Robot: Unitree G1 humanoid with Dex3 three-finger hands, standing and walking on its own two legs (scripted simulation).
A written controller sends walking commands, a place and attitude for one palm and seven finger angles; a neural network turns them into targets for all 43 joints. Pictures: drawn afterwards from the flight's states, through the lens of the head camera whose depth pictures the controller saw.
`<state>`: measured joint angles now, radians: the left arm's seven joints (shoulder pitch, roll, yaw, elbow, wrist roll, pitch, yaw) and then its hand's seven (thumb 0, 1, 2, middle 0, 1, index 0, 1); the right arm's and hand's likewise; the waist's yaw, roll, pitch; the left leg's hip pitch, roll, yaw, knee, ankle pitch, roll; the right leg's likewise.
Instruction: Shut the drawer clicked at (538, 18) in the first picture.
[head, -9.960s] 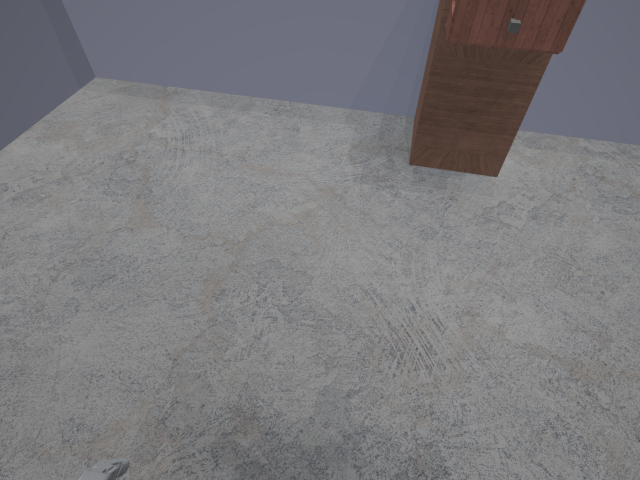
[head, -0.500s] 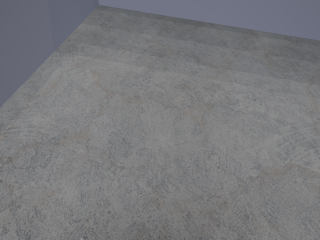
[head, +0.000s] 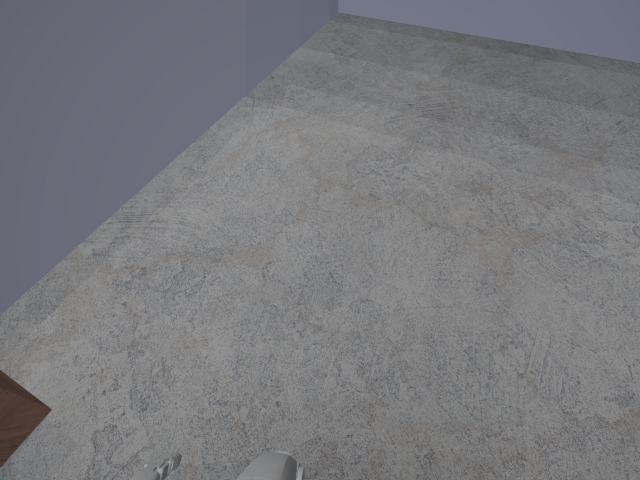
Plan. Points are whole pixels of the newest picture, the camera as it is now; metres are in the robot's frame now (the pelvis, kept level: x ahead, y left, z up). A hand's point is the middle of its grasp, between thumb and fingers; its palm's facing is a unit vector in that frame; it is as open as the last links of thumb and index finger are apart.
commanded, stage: turn to face it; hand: left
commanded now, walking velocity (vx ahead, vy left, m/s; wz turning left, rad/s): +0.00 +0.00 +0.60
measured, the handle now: out of the picture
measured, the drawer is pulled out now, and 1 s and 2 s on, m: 0.16 0.16 0.16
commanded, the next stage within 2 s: take the last steps up to it in 1.74 s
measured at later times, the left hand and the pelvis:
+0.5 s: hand out of the picture -0.02 +0.27 -0.17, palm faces +0.34 -0.91 -0.26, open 7.4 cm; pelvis -0.01 +0.04 +0.01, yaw +18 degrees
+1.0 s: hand out of the picture -0.02 +0.21 -0.14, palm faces +0.55 -0.79 -0.27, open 7.4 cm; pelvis +0.01 +0.00 +0.01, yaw +37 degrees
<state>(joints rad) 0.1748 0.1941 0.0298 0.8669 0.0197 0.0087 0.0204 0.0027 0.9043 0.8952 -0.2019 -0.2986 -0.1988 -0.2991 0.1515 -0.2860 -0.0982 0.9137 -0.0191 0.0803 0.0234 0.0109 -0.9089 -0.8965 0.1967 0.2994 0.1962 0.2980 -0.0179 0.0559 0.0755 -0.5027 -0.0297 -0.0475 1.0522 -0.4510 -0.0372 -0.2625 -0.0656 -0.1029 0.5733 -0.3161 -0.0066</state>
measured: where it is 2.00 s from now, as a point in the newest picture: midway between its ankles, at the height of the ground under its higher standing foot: outside the picture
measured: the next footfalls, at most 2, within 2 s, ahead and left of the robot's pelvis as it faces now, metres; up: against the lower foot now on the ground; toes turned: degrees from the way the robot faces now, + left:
left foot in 0.32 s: +0.00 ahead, +0.13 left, +0.00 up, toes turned +19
right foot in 0.78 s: +0.09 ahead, -0.09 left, +0.00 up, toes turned +27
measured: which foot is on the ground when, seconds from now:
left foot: up 0.00-0.30, down 0.32-0.78, up 0.80-1.00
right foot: down 0.00-0.32, up 0.34-0.76, down 0.78-1.00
